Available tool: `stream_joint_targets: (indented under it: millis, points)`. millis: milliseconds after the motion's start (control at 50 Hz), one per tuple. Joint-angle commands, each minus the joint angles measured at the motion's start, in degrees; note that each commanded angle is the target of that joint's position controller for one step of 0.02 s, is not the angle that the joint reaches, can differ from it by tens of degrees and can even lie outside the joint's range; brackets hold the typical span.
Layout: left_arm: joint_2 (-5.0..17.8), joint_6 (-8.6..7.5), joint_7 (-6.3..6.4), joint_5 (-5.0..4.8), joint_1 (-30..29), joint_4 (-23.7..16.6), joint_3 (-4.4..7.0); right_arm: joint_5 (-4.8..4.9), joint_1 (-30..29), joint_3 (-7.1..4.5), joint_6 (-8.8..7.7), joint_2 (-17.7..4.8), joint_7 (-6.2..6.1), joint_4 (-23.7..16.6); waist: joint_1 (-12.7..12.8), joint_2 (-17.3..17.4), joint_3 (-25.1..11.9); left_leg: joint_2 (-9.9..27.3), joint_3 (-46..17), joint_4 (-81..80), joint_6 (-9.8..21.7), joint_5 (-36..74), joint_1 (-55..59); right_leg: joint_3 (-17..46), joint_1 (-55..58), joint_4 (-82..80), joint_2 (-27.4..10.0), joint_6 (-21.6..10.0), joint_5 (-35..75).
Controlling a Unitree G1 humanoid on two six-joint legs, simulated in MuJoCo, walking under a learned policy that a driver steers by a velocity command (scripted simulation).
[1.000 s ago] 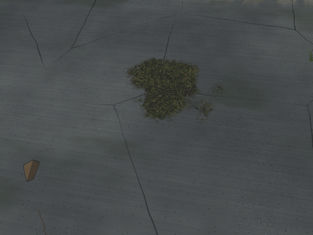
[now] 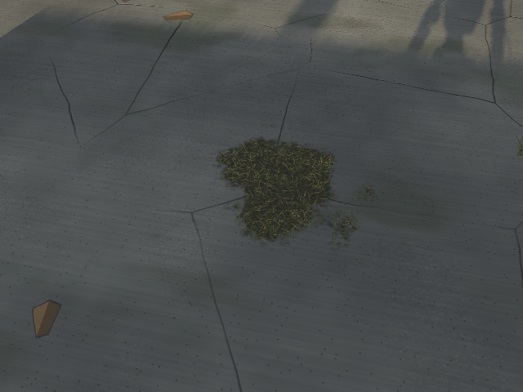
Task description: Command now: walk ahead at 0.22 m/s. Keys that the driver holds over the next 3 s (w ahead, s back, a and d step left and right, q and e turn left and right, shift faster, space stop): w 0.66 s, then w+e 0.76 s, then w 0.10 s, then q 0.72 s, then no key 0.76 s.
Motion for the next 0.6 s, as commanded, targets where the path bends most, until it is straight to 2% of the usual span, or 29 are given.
stream_joint_targets:
  millis: [20, 60, 100, 120, 140, 160, 180, 200, 220, 240, 260, 280, 300, 340, 380, 460, 540, 580, 600]
  points:
    - [2.7, -1.31, -0.71, 1.02, -5.8, -5.4, 0.51, -0.02, 8.1, -2.34, -0.38, -9.1, -0.34, 0.3, -2.9, 8.6, 15.0, 17.6, -21.9, -16.9, 10.8, -22.7, -7.3, -3.1, -14.5, 9.1, -1.0, -1.3, -5.5]
    - [4.0, -2.53, -1.16, 0.82, -7.7, -7.5, 1.01, -0.61, 8.5, -2.61, -1.29, -9.0, -0.22, 0.3, -2.8, 7.7, 15.2, 19.3, -22.6, -16.0, 12.3, -13.8, -3.7, -2.5, -18.7, 11.6, -2.9, -1.7, -6.0]
    - [4.4, -3.67, -1.63, 0.18, -6.2, -8.3, 1.49, -0.68, 7.8, -2.86, -2.15, -9.1, -0.10, 0.2, -1.2, 7.0, 13.7, 18.1, -18.6, -12.3, 11.4, -1.4, -2.0, -3.3, -15.5, 7.5, -2.7, -1.9, -5.7]
    - [3.8, -4.13, -1.76, -0.38, -2.3, -7.3, 1.64, -0.31, 5.9, -2.98, -2.38, -9.2, 0.01, -0.3, 1.2, 6.2, 12.2, 16.2, -15.1, -9.5, 9.8, 3.0, -5.5, -4.7, -7.5, 2.6, -1.3, -2.0, -2.0]
    - [3.5, -4.43, -1.72, -0.83, 5.1, -4.8, 2.11, 0.00, 3.0, -2.84, -2.61, -8.8, 0.26, -1.2, 5.0, 4.6, 9.7, 12.9, -10.6, -4.4, 7.6, 8.4, -12.4, -5.3, 6.2, -2.5, 1.2, -2.3, 0.5]
    - [6.7, -4.90, -1.16, -0.59, 13.8, -2.2, 3.49, 0.22, 0.9, -2.38, -3.31, -7.4, 0.75, -2.4, 9.0, -1.9, 6.1, 8.0, -4.4, 8.7, 5.1, 14.5, -20.5, 3.1, 19.9, -7.5, -2.6, -3.6, -1.5]
    - [14.6, -4.83, -0.69, -0.23, 22.7, -0.7, 5.39, 0.72, 1.9, -1.46, -4.04, -3.1, 1.59, -5.4, 10.2, -19.0, -0.2, -1.1, 5.0, 30.1, 1.5, 0.1, -33.0, 31.4, 30.6, -19.1, -19.1, -9.3, -13.6]
    - [11.6, -3.77, -0.73, -0.53, 21.7, 0.0, 4.37, -0.93, -1.4, -2.62, -3.82, -7.4, 1.84, -6.2, 8.2, -13.0, 0.8, -0.5, 0.4, 40.7, 2.1, -8.3, -37.0, 41.0, 26.2, -23.4, -23.3, -11.0, -15.2]
    - [9.9, -3.58, -0.70, -0.13, 14.7, -2.2, 3.68, -1.17, -3.3, -2.59, -3.60, -6.1, 2.19, -6.7, 4.6, -5.8, 6.0, 3.3, -1.2, 44.6, 3.1, -4.0, -38.8, 34.7, 20.8, -21.9, -22.4, -10.2, -15.6]
    - [8.5, -3.91, -0.84, 0.02, 9.9, -4.0, 3.23, -0.94, -4.4, -2.20, -3.85, -4.5, 2.60, -6.6, 3.2, -1.6, 7.9, 5.3, -1.6, 43.7, 3.3, 1.6, -37.7, 28.2, 16.0, -22.3, -20.1, -9.3, -10.0]
    - [7.6, -4.37, -0.78, -0.03, 7.6, -4.7, 2.72, -0.78, -4.3, -2.27, -3.92, -3.8, 2.88, -6.5, 1.4, -0.8, 8.1, 6.6, -1.4, 41.3, 3.1, 4.9, -35.3, 22.7, 13.0, -23.1, -17.6, -8.0, -4.2]
    - [5.7, -4.84, -0.65, -0.19, 7.1, -4.6, 1.97, -1.20, -3.0, -2.37, -3.48, -3.6, 3.08, -6.1, 0.1, -1.9, 7.4, 7.2, -1.0, 39.3, 2.5, 6.5, -33.2, 18.3, 11.7, -23.5, -15.4, -7.0, 1.2]
    - [5.2, -5.21, -0.50, -0.22, 8.1, -4.2, 1.61, -1.32, -2.1, -2.47, -2.94, -3.6, 3.30, -5.7, -0.4, -2.8, 6.2, 6.9, -0.1, 38.8, 2.1, 7.7, -32.1, 15.3, 12.0, -23.5, -14.2, -6.7, 6.8]
    - [5.4, -5.75, -0.21, -0.24, 11.2, -3.0, 1.19, -0.94, -3.5, -2.85, -2.05, -4.3, 3.55, -6.3, -0.8, -3.5, 5.4, 6.3, 1.6, 36.9, 1.2, 9.5, -34.0, 10.9, 14.5, -22.9, -13.1, -6.3, 18.7]
    - [5.9, -5.88, -0.02, -0.35, 13.6, -2.4, 0.91, -0.79, -8.3, -2.86, -1.57, -4.2, 3.60, -7.9, -0.3, -3.8, 5.5, 6.0, 3.0, 34.2, 0.4, 11.7, -36.8, 8.0, 16.1, -22.7, -12.6, -6.3, 26.4]
    - [5.1, -6.03, 0.10, -0.40, 15.0, -2.2, 0.01, -0.24, -20.1, -2.15, -1.61, -3.3, 3.85, -12.3, 1.4, -4.6, 7.9, 4.5, 6.0, 21.0, -0.4, 17.2, -36.1, 4.2, 14.5, -23.7, -10.8, -6.2, 32.8]
    - [6.5, -6.41, 0.47, -0.28, 16.7, -1.4, 0.09, 0.26, -25.5, -1.73, -1.79, -3.5, 3.77, -14.6, 2.1, -5.7, 8.6, 2.4, 8.0, 10.2, 1.5, 19.2, -30.6, 2.8, 16.9, -23.2, -12.2, -6.5, 39.1]
    - [7.1, -6.59, 0.68, -0.14, 15.5, -1.4, 0.24, 0.27, -23.7, -2.21, -2.10, -4.9, 3.28, -14.7, 0.3, -5.7, 7.1, 0.8, 8.3, 7.8, 3.7, 16.9, -26.1, 1.8, 19.7, -19.3, -13.1, -6.2, 49.8]
    - [7.8, -6.65, 0.83, -0.07, 14.6, -1.5, 0.42, 0.22, -20.5, -2.63, -2.37, -5.7, 2.87, -13.9, -1.3, -6.0, 5.2, -0.5, 8.5, 7.4, 4.8, 14.7, -22.3, 1.3, 21.1, -15.0, -13.4, -6.0, 57.2]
